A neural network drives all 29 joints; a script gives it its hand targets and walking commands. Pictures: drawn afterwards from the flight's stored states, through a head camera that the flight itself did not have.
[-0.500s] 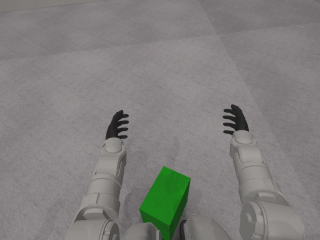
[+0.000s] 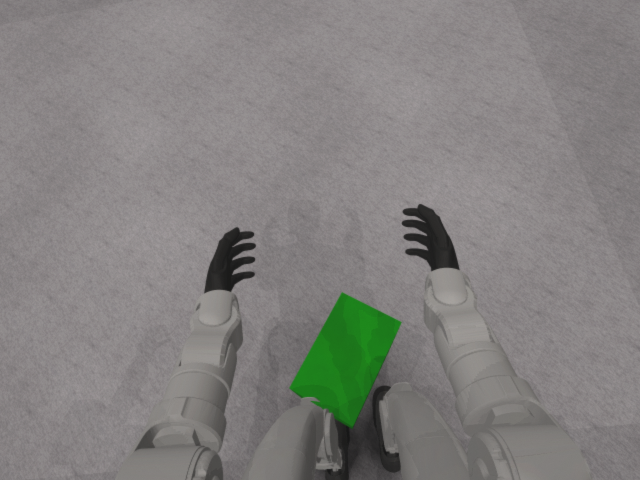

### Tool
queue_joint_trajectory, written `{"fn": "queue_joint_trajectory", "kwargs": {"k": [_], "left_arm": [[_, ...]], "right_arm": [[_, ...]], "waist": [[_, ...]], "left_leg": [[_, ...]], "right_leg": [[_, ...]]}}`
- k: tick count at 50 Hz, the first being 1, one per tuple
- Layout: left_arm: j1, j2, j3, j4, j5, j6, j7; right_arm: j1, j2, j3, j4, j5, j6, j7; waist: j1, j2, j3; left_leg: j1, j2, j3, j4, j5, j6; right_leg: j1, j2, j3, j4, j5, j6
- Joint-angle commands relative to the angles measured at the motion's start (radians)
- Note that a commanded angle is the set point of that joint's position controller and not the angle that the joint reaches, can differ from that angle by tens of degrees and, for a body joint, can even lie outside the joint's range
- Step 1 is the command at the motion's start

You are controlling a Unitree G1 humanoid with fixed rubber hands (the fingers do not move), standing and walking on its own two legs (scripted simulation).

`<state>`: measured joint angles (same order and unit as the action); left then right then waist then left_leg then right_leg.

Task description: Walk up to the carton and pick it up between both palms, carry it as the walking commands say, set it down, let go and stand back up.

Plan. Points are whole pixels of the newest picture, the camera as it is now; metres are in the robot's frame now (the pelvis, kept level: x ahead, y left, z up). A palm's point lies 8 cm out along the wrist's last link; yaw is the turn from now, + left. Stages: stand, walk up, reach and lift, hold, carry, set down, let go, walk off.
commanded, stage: set down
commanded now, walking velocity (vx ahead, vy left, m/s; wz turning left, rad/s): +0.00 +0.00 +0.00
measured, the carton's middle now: (347, 365) +0.27 +0.02 -0.58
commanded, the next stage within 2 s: none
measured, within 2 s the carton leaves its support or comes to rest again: neither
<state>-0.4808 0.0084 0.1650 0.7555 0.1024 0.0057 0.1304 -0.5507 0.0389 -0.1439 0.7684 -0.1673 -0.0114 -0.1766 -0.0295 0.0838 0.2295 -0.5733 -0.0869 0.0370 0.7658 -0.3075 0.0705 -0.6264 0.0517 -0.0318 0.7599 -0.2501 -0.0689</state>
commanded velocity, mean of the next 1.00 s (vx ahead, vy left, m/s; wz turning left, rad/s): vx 0.00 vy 0.00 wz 0.00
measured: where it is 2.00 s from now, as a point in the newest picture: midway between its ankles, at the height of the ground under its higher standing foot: (362, 452)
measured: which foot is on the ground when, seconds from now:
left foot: down 0.00-1.00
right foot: down 0.00-1.00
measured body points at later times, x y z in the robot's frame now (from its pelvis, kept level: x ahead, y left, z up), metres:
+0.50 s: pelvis +0.00 +0.02 -0.04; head +0.22 +0.01 +0.35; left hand +0.41 +0.14 -0.12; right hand +0.36 -0.16 -0.16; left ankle +0.05 +0.08 -0.70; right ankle +0.08 -0.07 -0.70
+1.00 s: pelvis -0.02 +0.02 -0.12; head +0.26 +0.01 +0.23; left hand +0.40 +0.11 -0.27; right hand +0.41 -0.15 -0.25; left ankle +0.05 +0.08 -0.70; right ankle +0.08 -0.07 -0.70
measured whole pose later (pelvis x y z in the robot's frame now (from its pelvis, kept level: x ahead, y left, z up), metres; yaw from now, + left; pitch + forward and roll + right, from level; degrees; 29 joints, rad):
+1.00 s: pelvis -0.02 +0.02 -0.12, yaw +0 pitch +35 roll +0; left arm -0.77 -0.06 0.13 0.76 0.03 0.02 0.20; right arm -0.80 -0.03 -0.25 0.76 -0.08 -0.02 -0.14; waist -0.02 0.02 0.05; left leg -1.50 -0.12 0.03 1.34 -0.45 0.08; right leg -1.55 0.05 -0.03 1.29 -0.37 -0.05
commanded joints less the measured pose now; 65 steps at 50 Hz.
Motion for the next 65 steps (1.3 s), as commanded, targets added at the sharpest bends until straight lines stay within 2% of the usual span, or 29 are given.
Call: {"fn": "queue_joint_trajectory", "kwargs": {"k": [1,5,9,11,12,15,17,18,20,23,25,26,27,28,31,34,35,40,43,45,48,49,52,55,57,60,62,63,65], "left_arm": [[-0.146,-0.007,0.065,-0.063,0.031,-0.090,-0.021],[-0.048,0.066,0.168,-0.026,0.123,-0.136,0.041],[-0.013,0.001,0.007,-0.117,0.047,-0.170,0.033],[-0.055,-0.029,-0.059,-0.155,-0.015,-0.182,0.030],[-0.076,-0.008,-0.065,-0.210,-0.041,-0.193,0.018],[-0.182,-0.017,-0.142,-0.348,-0.093,-0.187,0.011],[-0.300,0.026,-0.083,-0.360,-0.091,-0.156,0.013],[-0.298,-0.017,-0.104,-0.319,-0.092,-0.124,0.009],[-0.205,-0.076,-0.061,-0.213,-0.040,-0.068,0.031],[-0.131,-0.148,-0.059,-0.041,0.003,-0.010,0.045],[-0.179,-0.147,0.001,0.030,0.033,0.013,0.046],[-0.249,-0.184,-0.036,0.030,0.017,0.020,0.043],[-0.262,-0.152,0.005,0.039,0.038,0.011,0.045],[-0.315,-0.119,0.026,0.033,0.048,0.000,0.050],[-0.533,0.011,0.079,-0.087,0.049,-0.060,0.067],[-0.597,0.056,0.117,-0.092,0.074,-0.079,0.076],[-0.540,0.050,0.129,-0.051,0.093,-0.068,0.078],[-0.472,-0.149,-0.067,0.003,-0.019,-0.021,0.062],[-0.517,-0.183,-0.136,-0.092,-0.121,-0.018,0.064],[-0.520,-0.093,-0.110,-0.155,-0.104,-0.020,0.080],[-0.652,0.090,0.041,-0.252,-0.033,-0.033,0.088],[-0.582,0.105,0.085,-0.190,-0.001,-0.032,0.094],[-0.590,-0.038,-0.042,-0.113,-0.053,-0.034,0.065],[-0.470,-0.094,-0.012,0.095,-0.034,-0.025,0.033],[-0.405,-0.065,0.087,0.224,0.006,-0.018,0.024],[-0.444,0.097,0.223,0.208,0.073,-0.037,0.026],[-0.552,0.131,0.202,0.045,0.053,-0.072,0.029],[-0.631,0.079,0.064,-0.095,-0.014,-0.100,0.024],[-0.801,0.050,-0.066,-0.303,-0.134,-0.115,0.019]], "right_arm": [[-0.052,0.030,-0.012,-0.080,-0.009,-0.043,-0.017],[-0.064,0.024,-0.004,-0.024,0.070,-0.097,-0.008],[-0.056,0.019,0.038,-0.191,0.129,-0.150,-0.007],[-0.016,0.029,0.028,-0.293,0.107,-0.166,-0.015],[-0.021,0.008,0.053,-0.330,0.108,-0.164,-0.012],[0.023,0.001,0.057,-0.243,0.111,-0.127,0.005],[-0.007,-0.071,-0.057,-0.100,0.060,-0.078,0.019],[-0.053,-0.098,-0.079,-0.091,0.062,-0.060,0.032],[-0.112,-0.159,-0.136,-0.023,0.043,-0.046,0.059],[-0.183,-0.187,-0.141,-0.032,0.063,-0.058,0.090],[-0.312,-0.187,-0.112,-0.035,0.082,-0.057,0.110],[-0.377,-0.195,-0.106,-0.065,0.092,-0.061,0.117],[-0.388,-0.160,-0.078,-0.047,0.103,-0.061,0.122],[-0.360,-0.154,-0.103,0.026,0.073,-0.059,0.120],[-0.411,-0.111,-0.107,0.083,0.069,-0.058,0.103],[-0.422,-0.130,-0.174,0.161,0.044,-0.056,0.083],[-0.414,-0.134,-0.174,0.154,0.055,-0.052,0.075],[-0.533,-0.153,-0.088,-0.105,0.134,-0.062,0.051],[-0.494,-0.131,-0.026,-0.177,0.136,-0.056,0.038],[-0.455,-0.164,-0.093,-0.202,0.104,-0.047,0.028],[-0.399,-0.221,-0.247,-0.025,0.021,-0.011,0.017],[-0.399,-0.211,-0.245,-0.027,0.023,-0.008,0.021],[-0.428,-0.067,-0.119,0.019,0.085,-0.016,0.043],[-0.499,0.006,0.003,0.023,0.143,-0.028,0.071],[-0.487,-0.038,-0.021,0.061,0.128,-0.034,0.067],[-0.457,-0.159,-0.173,0.017,0.037,-0.042,0.020],[-0.462,-0.151,-0.179,-0.097,0.032,-0.056,-0.003],[-0.431,-0.091,-0.133,-0.133,0.054,-0.062,-0.005],[-0.519,-0.073,-0.053,-0.226,0.117,-0.057,-0.012]], "waist": [[0.033,-0.207,-0.624],[0.141,-0.030,-0.793],[0.058,-0.046,-1.003],[-0.017,-0.156,-1.113],[-0.002,-0.166,-1.194],[-0.020,-0.092,-1.173],[-0.049,-0.018,-0.985],[-0.068,0.006,-0.937],[-0.033,0.076,-0.874],[-0.057,0.046,-0.809],[-0.006,-0.008,-0.771],[-0.041,-0.043,-0.746],[0.013,-0.059,-0.764],[-0.022,-0.112,-0.743],[-0.005,-0.178,-0.777],[-0.044,-0.146,-0.841],[-0.014,-0.112,-0.870],[-0.019,-0.025,-1.241],[-0.033,-0.075,-1.362],[-0.058,-0.072,-1.348],[-0.091,-0.047,-1.211],[-0.050,-0.060,-1.176],[-0.060,-0.053,-1.037],[0.070,-0.057,-1.024],[0.088,-0.106,-1.022],[0.025,-0.189,-1.094],[-0.003,-0.202,-1.230],[-0.063,-0.217,-1.334],[-0.094,-0.194,-1.497]], "left_leg": [[-0.138,0.054,-0.154,-0.057,0.095,-0.043],[-0.255,0.032,-0.143,0.012,0.253,-0.061],[-0.266,0.025,-0.162,0.075,0.392,-0.050],[-0.376,0.017,-0.170,0.094,0.342,-0.028],[-0.400,0.010,-0.179,0.110,0.318,-0.029],[-0.298,-0.001,-0.178,0.102,0.350,-0.047],[-0.230,0.026,-0.184,0.077,0.221,-0.062],[-0.204,0.032,-0.184,0.070,0.168,-0.077],[-0.115,0.054,-0.235,0.056,0.141,-0.103],[-0.113,0.056,-0.289,0.058,0.023,-0.096],[-0.220,0.033,-0.262,0.068,-0.061,-0.088],[-0.250,0.033,-0.282,0.072,-0.081,-0.081],[-0.282,0.017,-0.251,0.097,-0.084,-0.079],[-0.316,0.020,-0.260,0.107,-0.095,-0.077],[-0.424,0.003,-0.225,0.194,-0.113,-0.058],[-0.430,0.004,-0.218,0.266,-0.086,-0.064],[-0.439,0.002,-0.199,0.288,-0.085,-0.069],[-0.336,-0.008,-0.178,0.375,0.043,-0.069],[-0.344,-0.014,-0.171,0.408,0.158,-0.065],[-0.326,-0.003,-0.197,0.413,0.199,-0.065],[-0.514,-0.015,-0.183,0.428,0.104,-0.083],[-0.542,-0.009,-0.187,0.430,0.108,-0.081],[-0.641,-0.006,-0.183,0.456,0.043,-0.079],[-0.758,-0.014,-0.155,0.499,0.036,-0.073],[-0.854,-0.021,-0.141,0.528,-0.003,-0.074],[-1.004,-0.042,-0.127,0.569,-0.019,-0.076],[-1.051,-0.047,-0.125,0.613,0.020,-0.067],[-1.003,-0.052,-0.133,0.619,0.096,-0.058],[-0.999,-0.054,-0.131,0.659,0.126,-0.056]], "right_leg": [[0.337,-0.042,0.223,-0.030,0.171,0.064],[0.305,-0.038,0.224,0.102,0.473,0.058],[0.373,-0.031,0.246,0.146,0.791,0.064],[0.476,-0.050,0.259,0.171,0.949,0.072],[0.532,-0.066,0.294,0.176,0.978,0.077],[0.355,-0.022,0.238,0.175,0.756,0.069],[0.040,0.005,0.169,0.153,0.322,0.054],[-0.059,0.008,0.150,0.146,0.229,0.040],[-0.263,0.018,0.100,0.195,0.078,0.034],[-0.348,0.020,0.054,0.227,-0.024,0.042],[-0.324,0.010,0.044,0.245,-0.039,0.046],[-0.332,0.017,0.045,0.256,-0.042,0.051],[-0.324,0.015,0.047,0.266,-0.047,0.051],[-0.326,0.013,0.054,0.273,-0.044,0.058],[-0.349,0.018,0.071,0.320,-0.088,0.058],[-0.413,0.019,0.086,0.353,-0.083,0.053],[-0.414,0.018,0.088,0.363,-0.083,0.047],[-0.353,0.027,0.090,0.437,0.029,0.035],[-0.302,0.034,0.102,0.470,0.149,0.037],[-0.353,0.039,0.094,0.485,0.186,0.044],[-0.416,0.031,0.119,0.492,0.152,0.046],[-0.450,0.023,0.129,0.492,0.135,0.046],[-0.529,0.022,0.131,0.487,0.077,0.050],[-0.539,0.005,0.148,0.526,0.067,0.058],[-0.519,0.001,0.173,0.541,0.044,0.065],[-0.387,0.004,0.210,0.569,0.132,0.087],[-0.293,0.015,0.247,0.605,0.224,0.086],[-0.247,0.023,0.222,0.636,0.363,0.085],[-0.158,0.034,0.231,0.675,0.498,0.070]]}}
